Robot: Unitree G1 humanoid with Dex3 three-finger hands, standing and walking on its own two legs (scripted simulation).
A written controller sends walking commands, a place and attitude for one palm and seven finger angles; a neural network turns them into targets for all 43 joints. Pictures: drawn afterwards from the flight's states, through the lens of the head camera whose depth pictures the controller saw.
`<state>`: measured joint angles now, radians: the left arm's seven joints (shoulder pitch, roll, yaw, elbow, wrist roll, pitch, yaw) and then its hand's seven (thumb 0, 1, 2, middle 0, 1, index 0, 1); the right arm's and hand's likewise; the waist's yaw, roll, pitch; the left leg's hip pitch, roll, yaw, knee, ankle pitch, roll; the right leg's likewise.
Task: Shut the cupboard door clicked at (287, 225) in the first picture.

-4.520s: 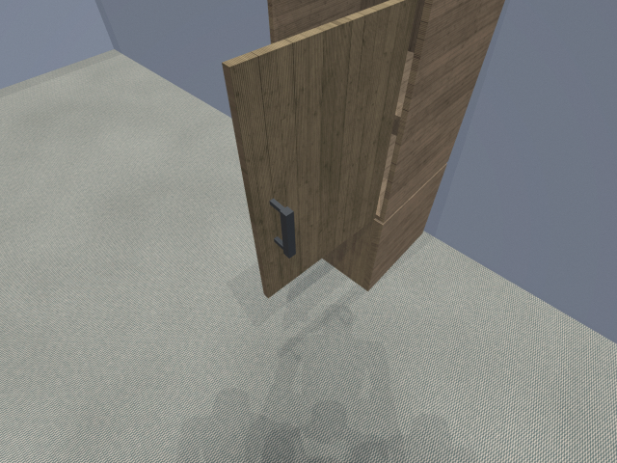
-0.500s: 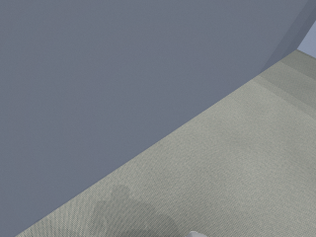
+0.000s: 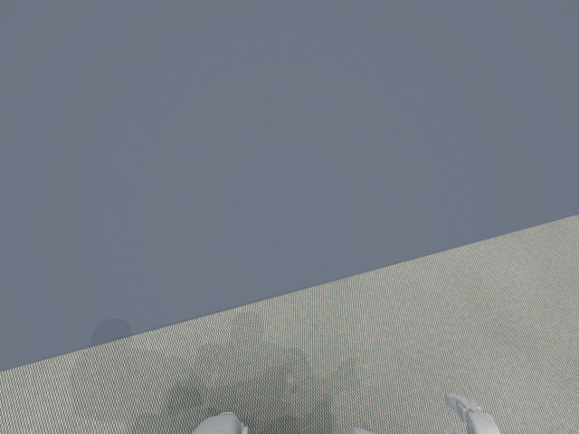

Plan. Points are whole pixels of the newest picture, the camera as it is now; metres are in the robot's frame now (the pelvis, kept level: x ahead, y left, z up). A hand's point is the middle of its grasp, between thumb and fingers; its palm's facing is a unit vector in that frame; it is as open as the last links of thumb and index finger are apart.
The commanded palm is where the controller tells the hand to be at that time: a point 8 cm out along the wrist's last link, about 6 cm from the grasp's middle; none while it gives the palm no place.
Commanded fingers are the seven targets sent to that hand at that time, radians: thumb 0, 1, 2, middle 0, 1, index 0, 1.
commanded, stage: turn to face it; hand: left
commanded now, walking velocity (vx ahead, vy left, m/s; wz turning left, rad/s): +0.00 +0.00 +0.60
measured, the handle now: out of the picture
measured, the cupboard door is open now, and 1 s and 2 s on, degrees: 85 85 85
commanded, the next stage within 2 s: none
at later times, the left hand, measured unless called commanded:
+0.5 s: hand out of the picture +0.05 +0.13 -0.13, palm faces +0.28 -0.92 -0.28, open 7.4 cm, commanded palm none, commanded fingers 0.00 0.90 0.90 -0.20 -0.30 -0.20 -0.30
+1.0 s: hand out of the picture +0.02 +0.17 -0.14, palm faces +0.58 -0.77 -0.27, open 7.4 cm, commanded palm none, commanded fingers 0.00 0.90 0.90 -0.20 -0.30 -0.20 -0.30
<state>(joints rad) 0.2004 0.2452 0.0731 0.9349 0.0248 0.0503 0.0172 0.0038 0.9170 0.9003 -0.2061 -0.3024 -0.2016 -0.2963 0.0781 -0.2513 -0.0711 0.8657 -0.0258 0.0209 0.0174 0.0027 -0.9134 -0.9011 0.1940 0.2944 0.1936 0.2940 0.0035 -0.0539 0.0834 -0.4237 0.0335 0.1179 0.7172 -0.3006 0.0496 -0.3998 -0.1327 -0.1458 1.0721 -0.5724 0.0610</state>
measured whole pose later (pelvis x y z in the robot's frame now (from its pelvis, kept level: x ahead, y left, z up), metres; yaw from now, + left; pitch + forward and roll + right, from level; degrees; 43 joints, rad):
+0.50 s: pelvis +0.04 -0.08 +0.02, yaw +18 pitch +1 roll +3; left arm 0.21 0.16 0.03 0.88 0.02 0.01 0.02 0.01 0.91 0.90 -0.21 -0.30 -0.20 -0.30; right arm 0.14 -0.25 -0.09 0.94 -0.02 0.09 0.03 0.01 -0.91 -0.90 0.20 0.29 0.20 0.29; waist -0.03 0.03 0.12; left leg -0.55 0.01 0.02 1.14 -0.42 -0.07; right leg -0.22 -0.09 -0.16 0.55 -0.36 -0.03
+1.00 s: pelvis +0.06 -0.07 +0.02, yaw +35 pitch +1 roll +0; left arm 0.15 0.26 0.07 0.87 0.02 0.05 0.00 0.01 0.91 0.90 -0.20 -0.30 -0.20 -0.30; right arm 0.13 -0.24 -0.06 0.90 -0.03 0.05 0.01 0.00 -0.91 -0.90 0.20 0.30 0.20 0.29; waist 0.01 -0.01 0.10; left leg -0.30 -0.01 -0.02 0.53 -0.25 0.01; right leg -0.48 -0.09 -0.01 0.97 -0.42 0.08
